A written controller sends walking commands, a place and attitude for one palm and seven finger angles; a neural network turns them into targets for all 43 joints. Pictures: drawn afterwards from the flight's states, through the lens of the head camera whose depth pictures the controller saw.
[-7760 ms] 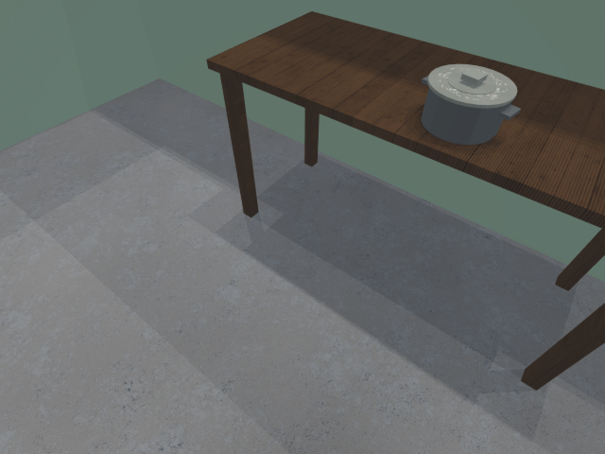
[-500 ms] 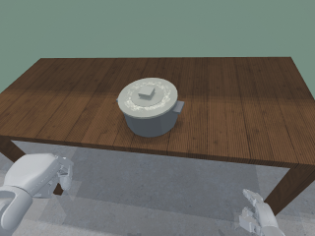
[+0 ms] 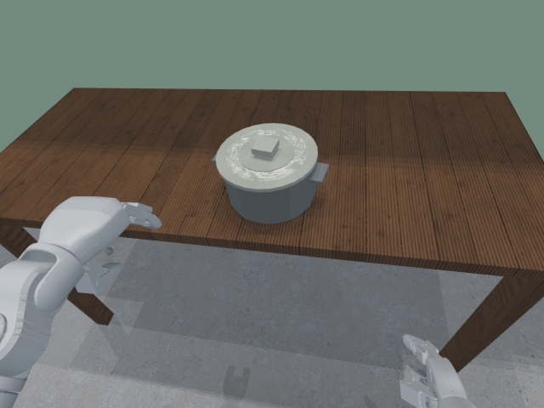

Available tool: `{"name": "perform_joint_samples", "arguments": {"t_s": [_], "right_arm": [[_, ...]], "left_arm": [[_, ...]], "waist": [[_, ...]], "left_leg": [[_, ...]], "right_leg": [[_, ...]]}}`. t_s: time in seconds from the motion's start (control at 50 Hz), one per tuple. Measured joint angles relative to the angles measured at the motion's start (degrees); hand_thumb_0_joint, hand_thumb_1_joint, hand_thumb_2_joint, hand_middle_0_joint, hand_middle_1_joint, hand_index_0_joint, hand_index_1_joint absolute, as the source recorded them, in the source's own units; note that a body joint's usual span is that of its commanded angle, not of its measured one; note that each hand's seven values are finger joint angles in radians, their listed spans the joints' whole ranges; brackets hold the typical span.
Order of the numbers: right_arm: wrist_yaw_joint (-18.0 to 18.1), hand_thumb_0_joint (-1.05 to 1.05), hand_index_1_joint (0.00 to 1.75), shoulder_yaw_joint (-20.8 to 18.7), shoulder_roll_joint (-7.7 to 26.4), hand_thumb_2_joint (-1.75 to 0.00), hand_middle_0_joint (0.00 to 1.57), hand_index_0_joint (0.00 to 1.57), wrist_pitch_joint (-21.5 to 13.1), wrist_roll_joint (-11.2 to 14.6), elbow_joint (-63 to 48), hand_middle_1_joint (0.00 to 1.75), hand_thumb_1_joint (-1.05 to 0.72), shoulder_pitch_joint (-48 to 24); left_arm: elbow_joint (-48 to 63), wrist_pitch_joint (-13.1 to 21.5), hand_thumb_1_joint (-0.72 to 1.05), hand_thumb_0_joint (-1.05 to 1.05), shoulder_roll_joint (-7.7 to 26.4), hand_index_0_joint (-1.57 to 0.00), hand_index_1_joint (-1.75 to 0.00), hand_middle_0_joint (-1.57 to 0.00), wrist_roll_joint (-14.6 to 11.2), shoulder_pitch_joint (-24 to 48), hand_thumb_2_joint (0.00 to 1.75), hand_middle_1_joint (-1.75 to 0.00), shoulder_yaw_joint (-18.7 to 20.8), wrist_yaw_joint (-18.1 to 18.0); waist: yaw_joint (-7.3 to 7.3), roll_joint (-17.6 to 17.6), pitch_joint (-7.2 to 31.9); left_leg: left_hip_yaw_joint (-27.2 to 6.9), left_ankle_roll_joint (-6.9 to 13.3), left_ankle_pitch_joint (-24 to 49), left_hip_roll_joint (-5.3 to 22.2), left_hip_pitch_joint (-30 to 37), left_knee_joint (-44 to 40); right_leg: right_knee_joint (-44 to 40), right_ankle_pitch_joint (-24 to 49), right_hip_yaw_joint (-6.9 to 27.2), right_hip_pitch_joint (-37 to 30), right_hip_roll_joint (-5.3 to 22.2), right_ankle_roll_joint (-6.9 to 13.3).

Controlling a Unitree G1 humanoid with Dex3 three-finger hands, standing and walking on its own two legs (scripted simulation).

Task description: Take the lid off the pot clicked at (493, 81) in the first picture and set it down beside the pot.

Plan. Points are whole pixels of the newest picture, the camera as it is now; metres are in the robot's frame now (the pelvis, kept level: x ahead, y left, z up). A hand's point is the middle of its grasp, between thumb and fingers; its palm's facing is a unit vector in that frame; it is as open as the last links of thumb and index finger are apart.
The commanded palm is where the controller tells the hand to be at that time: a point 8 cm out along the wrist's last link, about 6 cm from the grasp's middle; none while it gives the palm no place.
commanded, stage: reach forward and open the fingers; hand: left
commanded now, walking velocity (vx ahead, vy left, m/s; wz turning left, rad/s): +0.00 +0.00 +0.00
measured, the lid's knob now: (265, 146) +0.56 +0.08 +0.08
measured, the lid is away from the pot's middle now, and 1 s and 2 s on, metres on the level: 0.00 0.00 0.00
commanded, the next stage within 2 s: move the open hand above the knob in 0.20 s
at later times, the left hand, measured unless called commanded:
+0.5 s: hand (133, 213) +0.32 +0.23 +0.15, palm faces -0.17 -0.01 -0.99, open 10.2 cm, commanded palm +0.31 +0.21 +0.22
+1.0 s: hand (190, 175) +0.40 +0.17 +0.15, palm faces -0.23 +0.00 -0.97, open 10.2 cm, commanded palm +0.39 +0.16 +0.22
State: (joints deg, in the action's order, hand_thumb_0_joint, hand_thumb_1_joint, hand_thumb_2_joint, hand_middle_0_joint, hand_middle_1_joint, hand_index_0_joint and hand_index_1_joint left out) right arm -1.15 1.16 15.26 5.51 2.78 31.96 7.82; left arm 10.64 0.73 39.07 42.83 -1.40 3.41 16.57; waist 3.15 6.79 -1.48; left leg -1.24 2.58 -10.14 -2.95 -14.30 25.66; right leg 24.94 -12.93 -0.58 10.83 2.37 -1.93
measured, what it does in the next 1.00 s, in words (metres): stands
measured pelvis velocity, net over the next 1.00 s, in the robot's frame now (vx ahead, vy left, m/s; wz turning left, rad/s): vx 0.01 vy -0.02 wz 0.01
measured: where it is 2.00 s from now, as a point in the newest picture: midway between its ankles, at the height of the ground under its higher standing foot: outside the picture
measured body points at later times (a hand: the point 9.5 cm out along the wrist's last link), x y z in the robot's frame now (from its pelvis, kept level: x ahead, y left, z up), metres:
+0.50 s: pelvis +0.00 -0.01 +0.00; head +0.01 -0.05 +0.45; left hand +0.32 +0.22 +0.21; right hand +0.21 -0.23 -0.10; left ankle +0.04 +0.09 -0.74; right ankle +0.01 -0.15 -0.74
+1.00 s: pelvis +0.01 -0.02 +0.00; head +0.04 -0.07 +0.44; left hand +0.41 +0.17 +0.20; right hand +0.19 -0.26 -0.12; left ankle +0.04 +0.09 -0.74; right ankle +0.01 -0.15 -0.74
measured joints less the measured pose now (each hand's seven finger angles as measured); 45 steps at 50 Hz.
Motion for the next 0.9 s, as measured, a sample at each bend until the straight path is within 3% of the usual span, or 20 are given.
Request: {"name": "perform_joint_samples", "arguments": {"t_s": [0.16, 0.42, 0.62, 0.9], "right_arm": [[0.07, 0.01, 0.30, 0.28, 0.22, -0.90, 0.20, 0.20, -0.04, 0.16, -0.24, 0.30, -0.90, -0.58], [0.22, 0.01, 0.30, 0.16, 1.32, -0.90, 0.20, 0.19, 0.15, 0.56, 0.06, 0.30, -0.90, -0.98], [0.15, 0.01, 0.30, 0.25, 1.27, -0.90, 0.20, 0.19, 0.54, 0.71, 0.56, 0.30, -0.90, -1.34], [-0.28, 0.01, 0.30, -0.14, 1.80, -0.90, 0.20, 0.19, 1.92, 1.27, 0.83, 0.30, -0.90, 0.27]], "left_arm": [[-2.59, -1.25, -0.28, 0.00, 0.08, -0.84, -0.11, -0.85, 0.57, 5.67, 1.40, -0.11, -1.57, 1.66], [-8.09, -4.99, -0.32, 0.00, -0.43, -0.84, -0.08, -0.84, 1.24, 14.90, 1.45, -0.08, -4.50, 5.21], [-13.73, -6.89, -0.32, 0.00, -2.39, -0.84, -0.08, -0.84, 2.77, 23.01, 1.46, -0.08, -9.24, 7.56], [-21.48, -7.93, -0.32, 0.00, -4.70, -0.84, -0.08, -0.84, 3.44, 30.91, 1.46, -0.08, -11.90, 8.31]], "waist": [[-0.09, -0.26, -0.07], [-0.35, -0.35, -0.06], [-1.36, -0.46, -0.04], [-2.98, -0.57, 0.45]], "left_leg": [[0.12, 0.09, 0.37, -0.21, 0.07, -0.19], [-0.70, -0.46, 0.23, -0.01, -0.42, 0.22], [-0.91, -0.99, -0.34, 0.23, -0.72, 0.74], [-0.63, -1.38, -1.38, 0.49, -1.39, 1.19]], "right_leg": [[0.44, 0.00, 0.12, 0.22, 0.21, 0.07], [1.23, -0.54, -0.67, 0.66, -0.02, 0.39], [2.61, -1.57, -0.85, 1.33, -0.27, 0.96], [3.92, -2.93, -0.53, 2.54, -0.52, 1.41]]}}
